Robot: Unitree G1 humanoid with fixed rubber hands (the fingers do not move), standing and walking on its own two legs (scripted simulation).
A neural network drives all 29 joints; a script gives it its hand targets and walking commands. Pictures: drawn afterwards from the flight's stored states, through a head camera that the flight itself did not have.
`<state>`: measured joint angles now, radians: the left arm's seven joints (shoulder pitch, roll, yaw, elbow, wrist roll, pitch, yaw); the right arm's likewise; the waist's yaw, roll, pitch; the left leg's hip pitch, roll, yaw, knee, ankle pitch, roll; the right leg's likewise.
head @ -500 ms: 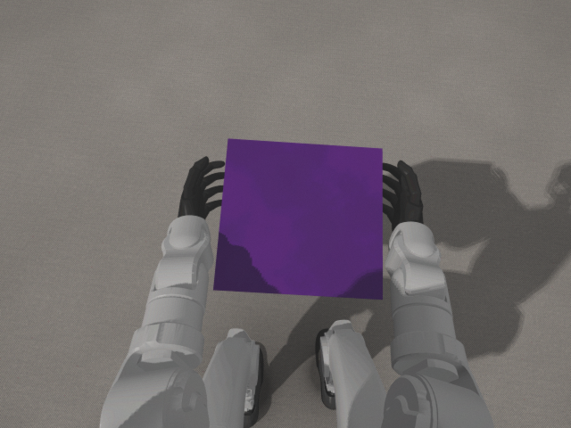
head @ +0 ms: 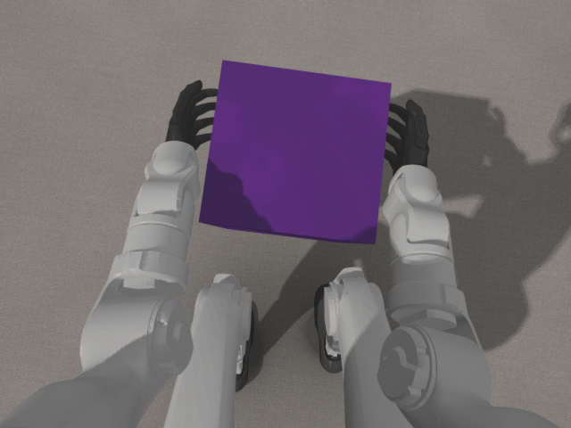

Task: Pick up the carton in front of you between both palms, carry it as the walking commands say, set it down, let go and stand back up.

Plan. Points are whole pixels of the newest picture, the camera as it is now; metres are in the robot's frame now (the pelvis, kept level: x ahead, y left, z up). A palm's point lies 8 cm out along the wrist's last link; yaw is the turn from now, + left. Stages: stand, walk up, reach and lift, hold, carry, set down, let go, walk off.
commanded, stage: set down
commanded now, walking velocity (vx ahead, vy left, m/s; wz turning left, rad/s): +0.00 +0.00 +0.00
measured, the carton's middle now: (292, 171) +0.45 -0.01 -0.17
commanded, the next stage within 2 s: none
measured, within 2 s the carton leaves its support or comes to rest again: rests again in 1.72 s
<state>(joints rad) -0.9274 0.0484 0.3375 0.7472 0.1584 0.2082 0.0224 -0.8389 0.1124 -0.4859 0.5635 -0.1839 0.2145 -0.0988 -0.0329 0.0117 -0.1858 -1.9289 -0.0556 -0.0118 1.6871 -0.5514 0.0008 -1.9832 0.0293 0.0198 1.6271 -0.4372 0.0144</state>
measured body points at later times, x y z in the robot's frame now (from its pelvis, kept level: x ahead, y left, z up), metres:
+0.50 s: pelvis -0.02 +0.01 -0.11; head +0.32 +0.02 +0.19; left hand +0.53 +0.13 -0.26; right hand +0.48 -0.17 -0.25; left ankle +0.07 +0.11 -0.49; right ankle +0.11 -0.12 -0.49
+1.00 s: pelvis -0.02 +0.01 -0.14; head +0.32 +0.05 +0.15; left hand +0.53 +0.13 -0.31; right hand +0.49 -0.18 -0.28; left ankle +0.07 +0.11 -0.49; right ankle +0.11 -0.12 -0.49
